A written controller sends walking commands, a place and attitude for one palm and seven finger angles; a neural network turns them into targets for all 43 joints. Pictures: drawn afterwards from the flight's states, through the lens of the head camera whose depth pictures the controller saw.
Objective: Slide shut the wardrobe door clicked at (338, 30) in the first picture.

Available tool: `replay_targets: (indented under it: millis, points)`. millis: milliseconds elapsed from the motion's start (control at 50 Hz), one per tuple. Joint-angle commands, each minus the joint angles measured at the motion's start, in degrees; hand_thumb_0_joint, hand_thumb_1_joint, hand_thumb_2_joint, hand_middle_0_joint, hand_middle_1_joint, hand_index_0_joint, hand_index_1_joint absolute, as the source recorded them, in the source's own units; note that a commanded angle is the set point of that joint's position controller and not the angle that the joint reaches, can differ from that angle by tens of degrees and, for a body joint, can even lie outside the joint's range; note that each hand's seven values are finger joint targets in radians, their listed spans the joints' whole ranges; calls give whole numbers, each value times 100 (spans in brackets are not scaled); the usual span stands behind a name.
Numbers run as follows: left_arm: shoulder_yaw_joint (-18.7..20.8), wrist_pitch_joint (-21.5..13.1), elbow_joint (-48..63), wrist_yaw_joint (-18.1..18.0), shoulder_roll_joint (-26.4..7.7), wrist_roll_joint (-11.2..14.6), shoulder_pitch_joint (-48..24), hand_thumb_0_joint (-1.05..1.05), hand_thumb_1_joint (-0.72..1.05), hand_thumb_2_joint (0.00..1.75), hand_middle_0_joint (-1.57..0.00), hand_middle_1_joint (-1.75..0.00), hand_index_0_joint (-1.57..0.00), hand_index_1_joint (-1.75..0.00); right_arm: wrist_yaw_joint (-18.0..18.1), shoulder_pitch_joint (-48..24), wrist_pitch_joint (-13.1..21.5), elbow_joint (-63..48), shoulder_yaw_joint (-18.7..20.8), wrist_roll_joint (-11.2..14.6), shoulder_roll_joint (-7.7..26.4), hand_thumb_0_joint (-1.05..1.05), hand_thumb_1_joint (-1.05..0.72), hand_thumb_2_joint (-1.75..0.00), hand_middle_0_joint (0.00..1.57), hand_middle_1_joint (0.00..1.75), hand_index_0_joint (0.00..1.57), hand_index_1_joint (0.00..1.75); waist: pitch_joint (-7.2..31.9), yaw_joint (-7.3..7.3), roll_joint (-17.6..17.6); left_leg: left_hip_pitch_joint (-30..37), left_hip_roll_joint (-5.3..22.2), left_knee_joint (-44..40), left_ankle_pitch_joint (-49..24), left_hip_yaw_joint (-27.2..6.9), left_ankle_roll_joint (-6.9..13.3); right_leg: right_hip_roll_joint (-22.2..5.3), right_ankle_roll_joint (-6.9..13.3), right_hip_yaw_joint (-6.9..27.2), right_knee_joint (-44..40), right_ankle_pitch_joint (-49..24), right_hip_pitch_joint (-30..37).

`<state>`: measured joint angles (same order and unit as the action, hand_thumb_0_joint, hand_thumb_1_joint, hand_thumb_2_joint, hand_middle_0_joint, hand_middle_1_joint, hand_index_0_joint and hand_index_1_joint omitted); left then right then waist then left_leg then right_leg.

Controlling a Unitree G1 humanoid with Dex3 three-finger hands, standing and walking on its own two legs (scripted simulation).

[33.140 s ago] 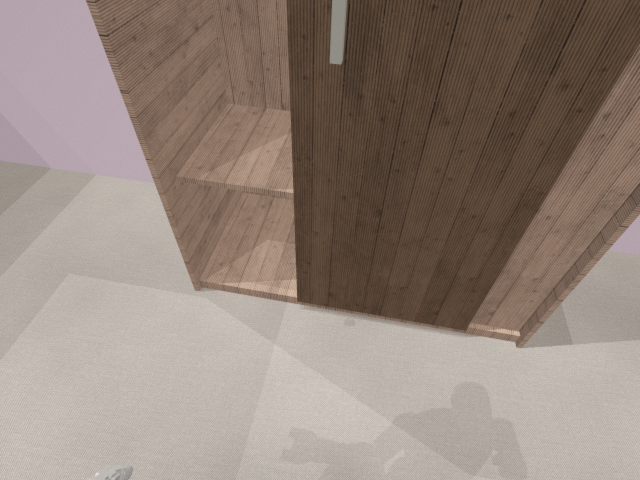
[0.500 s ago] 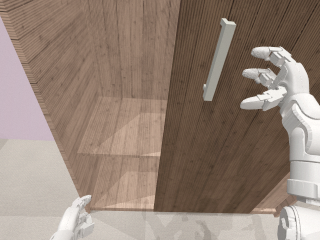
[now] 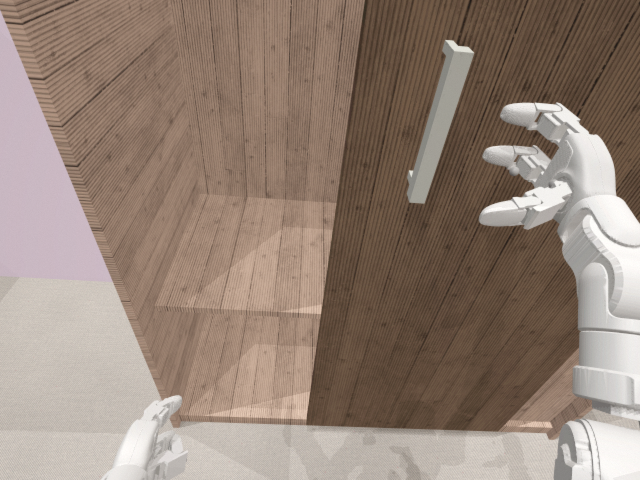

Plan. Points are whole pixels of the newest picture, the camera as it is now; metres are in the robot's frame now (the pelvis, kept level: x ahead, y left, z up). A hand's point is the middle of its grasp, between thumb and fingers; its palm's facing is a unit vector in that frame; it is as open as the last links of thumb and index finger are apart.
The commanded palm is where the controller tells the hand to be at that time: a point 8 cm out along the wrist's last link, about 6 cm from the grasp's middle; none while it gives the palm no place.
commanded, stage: feel for the door with the fingertips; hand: right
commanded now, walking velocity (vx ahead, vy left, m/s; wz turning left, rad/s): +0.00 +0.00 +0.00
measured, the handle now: (431, 126) +0.47 -0.11 +0.27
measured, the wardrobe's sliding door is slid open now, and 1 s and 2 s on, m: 0.38 0.38 0.38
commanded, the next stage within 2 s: slide the fingers in behind the handle in 0.90 s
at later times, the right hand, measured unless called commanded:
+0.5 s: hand (475, 160) +0.38 -0.13 +0.28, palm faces +0.00 +1.00 -0.03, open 14.0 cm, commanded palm +0.37 -0.18 +0.26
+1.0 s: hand (451, 143) +0.42 -0.12 +0.27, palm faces -0.01 +1.00 -0.02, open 14.0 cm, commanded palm +0.40 -0.18 +0.26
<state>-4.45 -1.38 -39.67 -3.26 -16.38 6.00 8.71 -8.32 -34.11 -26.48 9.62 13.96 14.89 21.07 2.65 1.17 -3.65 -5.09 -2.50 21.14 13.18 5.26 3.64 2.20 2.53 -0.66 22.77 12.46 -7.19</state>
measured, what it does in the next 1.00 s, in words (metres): stands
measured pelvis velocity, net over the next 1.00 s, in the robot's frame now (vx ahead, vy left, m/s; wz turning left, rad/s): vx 0.00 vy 0.00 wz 0.02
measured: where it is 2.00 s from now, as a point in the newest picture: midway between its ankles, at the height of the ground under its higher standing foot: outside the picture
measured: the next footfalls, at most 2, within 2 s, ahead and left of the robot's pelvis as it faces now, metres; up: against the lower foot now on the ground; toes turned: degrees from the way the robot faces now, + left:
none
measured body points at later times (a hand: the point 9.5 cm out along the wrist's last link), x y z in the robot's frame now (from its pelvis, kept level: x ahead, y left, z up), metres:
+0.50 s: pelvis +0.00 +0.00 +0.00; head -0.04 +0.02 +0.45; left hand +0.19 +0.22 -0.09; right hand +0.37 -0.19 +0.28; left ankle -0.01 +0.07 -0.74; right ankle +0.00 -0.09 -0.74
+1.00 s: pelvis +0.00 +0.00 +0.00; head -0.02 +0.02 +0.45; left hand +0.15 +0.25 -0.10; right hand +0.41 -0.17 +0.27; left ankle -0.01 +0.07 -0.74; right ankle +0.00 -0.09 -0.74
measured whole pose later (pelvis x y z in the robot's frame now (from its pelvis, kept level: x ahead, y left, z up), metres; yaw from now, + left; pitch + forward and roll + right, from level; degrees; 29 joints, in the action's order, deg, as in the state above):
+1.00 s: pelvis +0.00 +0.00 +0.00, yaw +1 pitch -2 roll +0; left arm -3.5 -1.3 -41.4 -2.9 -15.4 4.7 10.7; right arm -1.3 -45.1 -24.0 22.1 10.5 11.7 16.1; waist 1.9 -0.8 -3.4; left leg -5.5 -2.8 19.8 12.4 4.2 3.7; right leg 1.9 2.5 -1.5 21.1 11.9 -7.2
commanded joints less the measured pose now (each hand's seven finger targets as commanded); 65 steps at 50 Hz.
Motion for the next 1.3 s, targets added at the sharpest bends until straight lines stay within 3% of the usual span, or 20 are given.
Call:
replay_targets:
  millis: [0, 40, 140, 180, 240, 360, 420, 460, 520, 580, 620, 680, 780, 840, 880, 920, 1020, 1080, 1220, 1280]
  points:
    - [237, -430, 958, -29, -545, -31, -1164, 0, 90, 90, -20, -30, -20, -30, 88, -3131, 424, -1412, 19, 70, 788, 0, 50, -30, 30, 120, 30, 120, 1335, -167, 180, -234, 212, -365, -1220, -492, -196, -144, 110, 508, -152, -1194, 893]
    - [225, -421, 890, -25, -524, -50, -1165, 0, 90, 90, -20, -30, -20, -30, 180, -3059, 410, -1223, -72, 62, 651, 0, 50, -30, 30, 120, 30, 120, 1225, -142, 194, -255, 205, -399, -1120, -496, -190, -138, 103, 488, -158, -1120, 822]
    - [213, -318, 864, 13, -512, -112, -1172, 0, 90, 90, -20, -30, -20, -30, 455, -2726, 293, -998, 227, -42, 827, 0, 50, -30, 30, 120, 30, 120, 1277, 21, 351, 67, 234, -348, -1323, -512, -170, -146, 80, 433, -226, -1265, 585]
    - [207, -302, 966, 36, -465, -119, -1253, 0, 90, 90, -20, -30, -20, -30, 502, -2806, 310, -1369, 114, -63, 643, 0, 50, -30, 30, 120, 30, 120, 1442, 11, 370, 197, 246, -298, -1618, -525, -178, -143, 84, 403, -223, -1478, 663]
    - [202, -222, 981, 61, -455, -127, -1290, 0, 90, 90, -20, -30, -20, -30, 557, -2516, 279, -1436, 239, -77, 738, 0, 50, -30, 30, 120, 30, 120, 1456, 76, 427, 301, 245, -253, -1790, -521, -168, -165, 69, 365, -208, -1617, 624]
    - [194, -166, 912, 13, -463, -92, -1308, 0, 90, 90, -20, -30, -20, -30, 626, -2968, 142, -1169, 15, -120, 587, 0, 50, -30, 30, 120, 30, 120, 1092, -71, 420, -19, 227, -382, -1276, -536, -186, -178, 85, 365, -256, -1192, 564]
    - [215, -246, 881, -17, -451, -106, -1248, 0, 90, 90, -20, -30, -20, -30, 661, -3444, 230, -1281, -177, -149, 420, 0, 50, -30, 30, 120, 30, 120, 1347, -142, 284, -76, 216, -371, -1343, -544, -168, -173, 85, 413, -222, -1350, 863]
    - [221, -260, 828, -20, -460, -114, -1200, 0, 90, 90, -20, -30, -20, -30, 663, -3461, 288, -1156, -104, -131, 490, 0, 50, -30, 30, 120, 30, 120, 1379, -134, 329, -14, 225, -397, -1380, -558, -175, -162, 88, 406, -228, -1334, 837]
    - [223, -269, 773, -34, -457, -115, -1118, 0, 90, 90, -20, -30, -20, -30, 652, -3583, 291, -746, -281, -151, 261, 0, 50, -30, 30, 120, 30, 120, 1225, -181, 439, -108, 206, -410, -1284, -522, -173, -160, 87, 417, -262, -1249, 786]
    - [242, -260, 719, -31, -468, -122, -1019, 0, 90, 90, -20, -30, -20, -30, 713, -3741, 304, -398, -284, -197, 258, 0, 50, -30, 30, 120, 30, 120, 1174, -191, 397, -120, 213, -439, -1213, -535, -166, -151, 90, 416, -282, -1180, 714]
    - [256, -246, 710, -29, -498, -151, -926, 0, 90, 90, -20, -30, -20, -30, 758, -3719, 333, -236, 20, -245, 601, 0, 50, -30, 30, 120, 30, 120, 1339, -120, 525, 54, 224, -412, -1338, -551, -164, -153, 90, 398, -294, -1264, 643]
    - [280, -265, 776, 1, -470, -139, -887, 0, 90, 90, -20, -30, -20, -30, 707, -3830, 514, -405, -210, -287, 394, 0, 50, -30, 30, 120, 30, 120, 1468, -170, 451, 150, 241, -389, -1611, -563, -176, -148, 120, 357, -260, -1424, 730]
    - [301, -281, 779, 20, -504, -147, -801, 0, 90, 90, -20, -30, -20, -30, 663, -3782, 586, -340, 11, -260, 617, 0, 50, -30, 30, 120, 30, 120, 1514, -129, 406, 219, 227, -362, -1769, -548, -169, -140, 110, 352, -246, -1521, 711]
    - [308, -259, 708, 11, -526, -132, -726, 0, 90, 90, -20, -30, -20, -30, 687, -3829, 544, 23, -79, -298, 554, 0, 50, -30, 30, 120, 30, 120, 1190, -178, 542, 41, 215, -425, -1524, -537, -187, -161, 126, 320, -249, -1316, 566]
    - [314, -289, 723, 8, -529, -141, -698, 0, 90, 90, -20, -30, -20, -30, 726, -4000, 585, -37, 50, -310, 713, 0, 50, -30, 30, 120, 30, 120, 1322, -177, 446, 88, 227, -421, -1504, -574, -182, -155, 134, 332, -258, -1283, 586]
    - [322, -315, 722, 0, -513, -145, -648, 0, 90, 90, -20, -30, -20, -30, 731, -4190, 641, -50, -68, -329, 589, 0, 50, -30, 30, 120, 30, 120, 1424, -215, 400, 83, 221, -400, -1546, -572, -184, -154, 134, 336, -242, -1338, 661]
    - [347, -341, 788, 23, -511, -172, -582, 0, 90, 90, -20, -30, -20, -30, 698, -3902, 759, -220, 164, -328, 783, 0, 50, -30, 30, 120, 30, 120, 1789, -119, 440, 398, 236, -307, -2034, -588, -199, -140, 140, 296, -204, -1668, 710]
    - [344, -318, 809, 37, -533, -153, -624, 0, 90, 90, -20, -30, -20, -30, 647, -3589, 727, -195, 229, -270, 820, 0, 50, -30, 30, 120, 30, 120, 1560, -105, 610, 383, 230, -329, -2040, -579, -228, -150, 150, 269, -209, -1578, 565]
    - [312, -280, 948, 50, -513, -127, -845, 0, 90, 90, -20, -30, -20, -30, 536, -3138, 513, -850, 271, -217, 856, 0, 50, -30, 30, 120, 30, 120, 1556, -47, 416, 366, 239, -272, -2198, -579, -246, -139, 148, 246, -155, -1696, 636]
    - [300, -283, 973, 53, -492, -103, -934, 0, 90, 90, -20, -30, -20, -30, 508, -3142, 448, -1118, 33, -157, 587, 0, 50, -30, 30, 120, 30, 120, 1443, -98, 398, 211, 218, -293, -2043, -555, -246, -145, 148, 280, -138, -1626, 713]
